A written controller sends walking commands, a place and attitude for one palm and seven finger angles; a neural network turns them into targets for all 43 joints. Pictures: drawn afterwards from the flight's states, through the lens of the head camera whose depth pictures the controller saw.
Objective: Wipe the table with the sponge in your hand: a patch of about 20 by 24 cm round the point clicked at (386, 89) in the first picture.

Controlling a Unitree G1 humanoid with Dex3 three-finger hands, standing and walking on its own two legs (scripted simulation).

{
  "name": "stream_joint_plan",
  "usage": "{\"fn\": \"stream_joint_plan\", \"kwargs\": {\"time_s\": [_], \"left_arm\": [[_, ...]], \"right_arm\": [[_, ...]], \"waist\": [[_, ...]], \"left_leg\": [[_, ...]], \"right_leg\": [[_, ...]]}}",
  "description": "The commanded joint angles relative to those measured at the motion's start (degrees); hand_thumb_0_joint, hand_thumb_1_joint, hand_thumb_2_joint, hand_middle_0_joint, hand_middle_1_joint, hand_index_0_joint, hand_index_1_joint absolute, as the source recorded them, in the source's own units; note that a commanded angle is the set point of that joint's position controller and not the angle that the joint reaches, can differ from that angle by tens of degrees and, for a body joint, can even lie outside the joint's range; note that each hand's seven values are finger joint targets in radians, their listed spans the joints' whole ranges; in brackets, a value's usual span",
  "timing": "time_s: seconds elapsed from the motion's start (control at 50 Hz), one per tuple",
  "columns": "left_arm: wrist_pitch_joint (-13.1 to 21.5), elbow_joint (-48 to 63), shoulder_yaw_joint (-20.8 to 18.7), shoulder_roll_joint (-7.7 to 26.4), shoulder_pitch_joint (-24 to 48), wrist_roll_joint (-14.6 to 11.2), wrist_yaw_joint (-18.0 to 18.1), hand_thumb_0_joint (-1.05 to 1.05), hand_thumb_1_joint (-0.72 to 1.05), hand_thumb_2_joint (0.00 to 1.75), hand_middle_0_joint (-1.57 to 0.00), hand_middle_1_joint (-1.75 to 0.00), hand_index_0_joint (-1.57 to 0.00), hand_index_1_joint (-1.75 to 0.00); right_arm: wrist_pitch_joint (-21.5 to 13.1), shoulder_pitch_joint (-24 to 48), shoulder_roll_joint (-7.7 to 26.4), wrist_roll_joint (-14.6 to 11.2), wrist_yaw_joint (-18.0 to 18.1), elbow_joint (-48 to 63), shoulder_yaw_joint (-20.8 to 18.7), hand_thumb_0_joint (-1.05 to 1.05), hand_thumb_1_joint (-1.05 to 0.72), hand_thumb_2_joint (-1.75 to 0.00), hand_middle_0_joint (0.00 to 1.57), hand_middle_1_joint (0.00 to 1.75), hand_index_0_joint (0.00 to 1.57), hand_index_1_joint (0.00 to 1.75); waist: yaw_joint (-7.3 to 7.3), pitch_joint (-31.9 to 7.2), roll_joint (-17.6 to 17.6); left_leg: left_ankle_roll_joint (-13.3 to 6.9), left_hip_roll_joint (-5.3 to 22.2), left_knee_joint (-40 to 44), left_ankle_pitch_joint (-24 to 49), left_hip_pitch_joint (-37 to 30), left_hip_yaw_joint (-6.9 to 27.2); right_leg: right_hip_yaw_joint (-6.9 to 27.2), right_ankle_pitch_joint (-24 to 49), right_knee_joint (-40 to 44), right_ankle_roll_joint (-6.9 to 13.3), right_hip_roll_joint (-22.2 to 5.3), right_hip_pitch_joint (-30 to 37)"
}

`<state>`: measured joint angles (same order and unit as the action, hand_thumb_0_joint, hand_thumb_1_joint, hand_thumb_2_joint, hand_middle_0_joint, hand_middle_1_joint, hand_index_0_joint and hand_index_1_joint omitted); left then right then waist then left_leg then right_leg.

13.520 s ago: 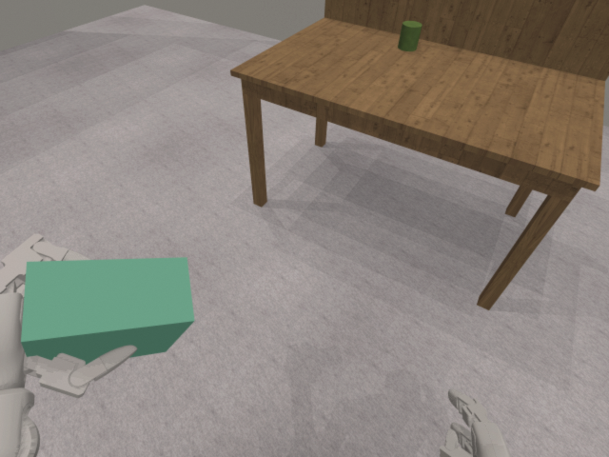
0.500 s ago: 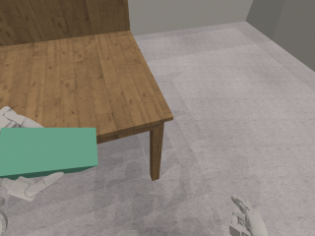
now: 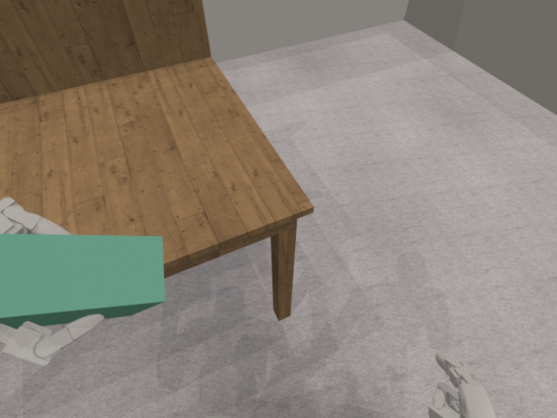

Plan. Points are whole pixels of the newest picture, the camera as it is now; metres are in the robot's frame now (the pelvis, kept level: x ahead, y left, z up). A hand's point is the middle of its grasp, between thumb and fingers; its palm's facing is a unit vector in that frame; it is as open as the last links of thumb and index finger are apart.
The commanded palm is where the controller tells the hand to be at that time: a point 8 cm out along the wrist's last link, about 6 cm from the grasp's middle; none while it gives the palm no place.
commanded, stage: shuffle to correct the standing spot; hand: left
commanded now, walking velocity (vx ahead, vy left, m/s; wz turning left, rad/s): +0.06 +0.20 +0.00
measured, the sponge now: (103, 282) +0.23 +0.20 +0.15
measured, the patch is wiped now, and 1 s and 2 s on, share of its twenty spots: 0.00 0.00 0.00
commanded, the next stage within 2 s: none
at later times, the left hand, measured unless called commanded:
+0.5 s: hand out of the picture +0.19 +0.32 +0.18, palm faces +0.39 -0.81 -0.44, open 10.5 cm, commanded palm +0.13 +0.36 +0.19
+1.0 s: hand out of the picture +0.17 +0.42 +0.18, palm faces +0.40 -0.78 -0.48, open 10.5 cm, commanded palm +0.11 +0.45 +0.19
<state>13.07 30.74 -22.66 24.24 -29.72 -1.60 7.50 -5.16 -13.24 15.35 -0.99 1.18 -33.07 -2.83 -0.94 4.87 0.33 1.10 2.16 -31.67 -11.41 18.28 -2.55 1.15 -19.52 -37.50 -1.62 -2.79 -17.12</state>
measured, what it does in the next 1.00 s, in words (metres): steps to the left: right foot, then left foot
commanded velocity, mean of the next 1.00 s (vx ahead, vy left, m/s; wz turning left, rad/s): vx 0.09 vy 0.20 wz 0.00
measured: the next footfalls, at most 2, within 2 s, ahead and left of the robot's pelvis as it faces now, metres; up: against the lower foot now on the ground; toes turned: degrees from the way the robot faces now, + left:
right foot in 0.54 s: +0.00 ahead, +0.00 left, +0.00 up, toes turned -8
left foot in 0.86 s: +0.05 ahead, +0.43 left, +0.00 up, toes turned +0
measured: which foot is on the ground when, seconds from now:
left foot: down 0.00-0.56, up 0.58-0.84, down 0.86-1.00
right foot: down 0.00-0.34, up 0.36-0.52, down 0.54-0.86, up 0.88-0.98, down 1.00-1.00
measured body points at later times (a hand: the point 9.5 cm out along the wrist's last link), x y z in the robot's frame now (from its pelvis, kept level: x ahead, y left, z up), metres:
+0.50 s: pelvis -0.04 +0.08 +0.00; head -0.01 +0.08 +0.45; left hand +0.16 +0.36 +0.20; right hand +0.13 -0.13 -0.09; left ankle +0.03 +0.17 -0.73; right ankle -0.04 -0.01 -0.71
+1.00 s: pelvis -0.06 +0.18 -0.01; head -0.03 +0.17 +0.44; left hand +0.14 +0.46 +0.21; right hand +0.10 -0.06 -0.10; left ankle +0.00 +0.32 -0.73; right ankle -0.05 +0.08 -0.73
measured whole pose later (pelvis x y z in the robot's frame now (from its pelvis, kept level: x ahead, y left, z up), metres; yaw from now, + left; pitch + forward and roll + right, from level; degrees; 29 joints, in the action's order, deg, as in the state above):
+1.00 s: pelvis -0.06 +0.18 -0.01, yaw -1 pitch -2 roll +2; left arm 11.9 29.1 -23.7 24.5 -25.3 -1.8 8.5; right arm -7.8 -12.2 11.3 -1.0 1.5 -34.3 -1.3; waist -0.3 4.9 1.2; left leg 1.3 1.6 -38.0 -15.1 21.3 -2.7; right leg -3.9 -22.5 -42.6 -0.4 -3.2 -19.2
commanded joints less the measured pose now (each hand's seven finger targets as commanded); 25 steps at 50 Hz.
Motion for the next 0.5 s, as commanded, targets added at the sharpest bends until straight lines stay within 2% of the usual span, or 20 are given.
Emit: {"fn": "stream_joint_plan", "kwargs": {"time_s": [0.0,0.02,0.06,0.08,0.12,0.14,0.16,0.18,0.2,0.22,0.24,0.26,0.28,0.3,0.32,0.34,0.36,0.4,0.44,0.48], "left_arm": [[2.53,8.82,-6.75,7.98,1.53,-1.21,1.16,0.00,0.10,1.30,-1.20,-1.60,-1.20,-1.60],[2.79,11.36,-6.15,7.65,4.22,-1.07,1.18,0.00,0.10,1.30,-1.20,-1.60,-1.20,-1.60],[3.58,14.07,-6.03,8.64,7.75,-0.82,1.60,0.00,0.10,1.30,-1.20,-1.60,-1.20,-1.60],[3.70,13.42,-5.68,7.63,6.93,-0.56,1.94,0.00,0.10,1.30,-1.20,-1.60,-1.20,-1.60],[3.42,12.53,-4.52,6.39,7.21,-0.04,2.30,0.00,0.10,1.30,-1.20,-1.60,-1.20,-1.60],[3.26,11.24,-5.00,7.18,7.58,0.20,2.50,0.00,0.10,1.30,-1.20,-1.60,-1.20,-1.60],[2.76,9.33,-6.15,8.79,6.77,-0.03,2.61,0.00,0.10,1.30,-1.20,-1.60,-1.20,-1.60],[2.44,8.52,-5.26,7.82,6.94,-0.76,2.44,0.00,0.10,1.30,-1.20,-1.60,-1.20,-1.60],[2.28,8.72,-5.46,7.88,8.53,-0.78,2.56,0.00,0.10,1.30,-1.20,-1.60,-1.20,-1.60],[2.10,8.50,-6.01,8.01,9.26,-0.50,2.66,0.00,0.10,1.30,-1.20,-1.60,-1.20,-1.60],[1.95,8.31,-6.05,7.89,9.31,-0.07,2.72,0.00,0.10,1.30,-1.20,-1.60,-1.20,-1.60],[1.57,8.77,-6.28,8.11,9.94,-0.20,2.54,0.00,0.10,1.30,-1.20,-1.60,-1.20,-1.60],[1.59,9.79,-5.10,7.00,9.57,-0.14,2.05,0.00,0.10,1.30,-1.20,-1.60,-1.20,-1.60],[1.83,11.08,-5.16,6.89,9.50,-0.40,1.72,0.00,0.10,1.30,-1.20,-1.60,-1.20,-1.60],[2.04,11.86,-5.20,7.20,9.50,-0.66,1.52,0.00,0.10,1.30,-1.20,-1.60,-1.20,-1.60],[2.00,10.48,-6.15,7.85,7.57,-1.08,1.31,0.00,0.10,1.30,-1.20,-1.60,-1.20,-1.60],[2.01,12.24,-6.19,8.22,8.00,-1.13,1.48,0.00,0.10,1.30,-1.20,-1.60,-1.20,-1.60],[1.96,13.60,-4.50,6.76,8.02,-0.81,1.88,0.00,0.10,1.30,-1.20,-1.60,-1.20,-1.60],[1.05,13.84,-4.05,6.41,7.07,-1.05,2.11,0.00,0.10,1.30,-1.20,-1.60,-1.20,-1.60],[0.49,12.44,-4.60,6.99,5.72,-0.79,2.32,0.00,0.10,1.30,-1.20,-1.60,-1.20,-1.60]], "right_arm": [[-3.12,4.44,4.04,-0.83,0.77,9.53,-1.32,0.00,-0.90,-0.90,0.20,0.30,0.20,0.30],[-3.42,5.34,4.01,-0.73,0.77,9.65,-1.03,0.00,-0.90,-0.90,0.20,0.30,0.20,0.30],[-4.95,5.38,3.99,-0.45,0.87,9.27,-0.88,0.00,-0.90,-0.90,0.20,0.30,0.20,0.30],[-5.60,4.72,4.20,-0.09,0.68,8.63,-0.85,0.00,-0.90,-0.90,0.20,0.30,0.20,0.30],[-6.09,5.27,4.21,0.12,-0.07,8.47,-0.35,0.00,-0.90,-0.90,0.20,0.30,0.20,0.30],[-5.66,5.79,3.88,0.39,-0.33,8.51,-0.08,0.00,-0.90,-0.90,0.20,0.30,0.20,0.30],[-4.76,5.56,3.30,0.20,-0.58,8.76,-0.74,0.00,-0.90,-0.90,0.20,0.30,0.20,0.30],[-3.89,5.84,3.11,0.12,-0.76,8.99,-1.16,0.00,-0.90,-0.90,0.20,0.30,0.20,0.30],[-3.35,6.81,2.83,0.17,-0.95,8.55,-0.64,0.00,-0.90,-0.90,0.20,0.30,0.20,0.30],[-2.97,6.60,2.14,0.51,-1.06,7.90,0.13,0.00,-0.90,-0.90,0.20,0.30,0.20,0.30],[-2.38,5.87,1.42,0.64,-1.03,7.19,0.66,0.00,-0.90,-0.90,0.20,0.30,0.20,0.30],[-1.84,5.51,1.76,0.43,-0.67,6.55,0.45,0.00,-0.90,-0.90,0.20,0.30,0.20,0.30],[-1.64,5.44,1.82,0.07,-0.28,7.17,0.31,0.00,-0.90,-0.90,0.20,0.30,0.20,0.30],[-1.96,5.95,3.19,-0.31,0.03,8.50,-0.30,0.00,-0.90,-0.90,0.20,0.30,0.20,0.30],[-2.73,5.42,3.34,-0.69,-0.03,9.60,-0.67,0.00,-0.90,-0.90,0.20,0.30,0.20,0.30],[-3.57,5.06,3.53,-0.14,-0.01,8.98,-0.79,0.00,-0.90,-0.90,0.20,0.30,0.20,0.30],[-4.16,5.55,3.01,0.21,0.10,8.67,-0.57,0.00,-0.90,-0.90,0.20,0.30,0.20,0.30],[-4.93,6.09,3.13,0.51,-0.17,7.29,-0.24,0.00,-0.90,-0.90,0.20,0.30,0.20,0.30],[-5.32,6.73,3.39,0.33,-0.45,7.28,0.36,0.00,-0.90,-0.90,0.20,0.30,0.20,0.30],[-4.74,7.43,3.61,0.59,-0.41,7.69,1.10,0.00,-0.90,-0.90,0.20,0.30,0.20,0.30]], "waist": [[1.10,-11.98,-7.99],[1.02,-11.82,-11.08],[1.28,-10.36,-13.61],[1.38,-10.70,-13.14],[1.95,-10.53,-11.35],[1.85,-9.94,-5.07],[1.19,-9.95,8.78],[1.57,-6.55,16.11],[1.83,-5.78,15.50],[1.35,-6.00,12.27],[0.68,-7.37,9.38],[-0.25,-9.20,3.60],[-0.20,-10.57,-3.26],[0.54,-11.32,-13.48],[1.06,-12.33,-14.52],[0.51,-11.94,-16.54],[0.51,-10.22,-14.51],[0.59,-10.92,-8.12],[1.16,-11.30,-9.95],[2.16,-11.08,-11.26]], "left_leg": [[-4.15,4.76,5.22,9.84,-5.40,4.49],[-5.57,6.85,7.78,9.82,-3.02,6.84],[-7.43,9.04,10.67,5.39,-0.64,8.81],[-7.94,9.21,9.57,5.07,-0.57,8.88],[-5.98,6.72,4.80,3.75,1.53,5.39],[-3.83,3.06,-0.27,-0.50,5.15,2.94],[-1.03,-1.30,-9.22,-6.43,5.75,-0.66],[0.27,-2.22,-16.63,-10.20,8.59,0.43],[0.25,-0.18,-20.31,-12.65,10.28,3.98],[-0.40,1.92,-16.99,-13.71,9.03,6.76],[-0.76,2.00,-9.50,-11.25,3.66,5.72],[-0.34,-0.25,-1.27,-5.33,-3.84,3.17],[-0.39,-1.39,3.85,-0.11,-6.81,2.29],[-3.62,4.87,6.97,6.25,-8.01,9.86],[-6.98,9.46,9.93,9.78,-6.94,13.99],[-9.02,11.42,14.79,1.98,-3.79,19.08],[-10.65,12.50,15.58,1.21,-4.54,21.13],[-11.24,11.08,12.44,6.31,-6.13,16.78],[-9.22,8.70,11.12,5.10,-4.27,11.34],[-6.81,6.68,9.55,-2.51,2.42,8.43]], "right_leg": [[-2.34,6.37,-1.86,0.66,0.51,-0.38],[-4.73,0.50,-6.53,0.15,1.73,0.40],[-5.48,-6.50,-9.60,0.50,2.24,0.55],[-5.47,-5.98,-6.80,0.87,1.66,1.62],[-5.03,1.12,4.28,1.65,0.69,6.60],[1.01,9.28,9.90,3.39,-2.48,8.92],[13.63,9.03,14.44,6.70,-10.54,5.55],[22.61,8.79,18.67,10.36,-17.83,3.24],[24.08,9.51,19.14,12.40,-20.95,2.53],[20.92,12.11,16.22,11.79,-20.63,1.78],[14.33,15.13,12.23,9.54,-17.56,0.23],[8.87,14.87,6.56,6.52,-13.41,-2.32],[2.75,11.61,-0.41,4.06,-6.97,-2.21],[-2.43,4.21,-8.19,1.10,-0.48,-5.69],[-4.60,-8.55,-14.58,0.22,2.29,-6.42],[-4.30,-14.84,-21.09,0.48,2.54,-7.08],[-2.79,-13.86,-24.51,0.73,1.57,-9.40],[-3.44,-10.25,-18.98,1.03,0.12,-8.14],[-5.92,-7.86,-7.48,1.05,0.73,-1.76],[-7.16,-0.67,4.63,1.66,0.56,8.19]]}}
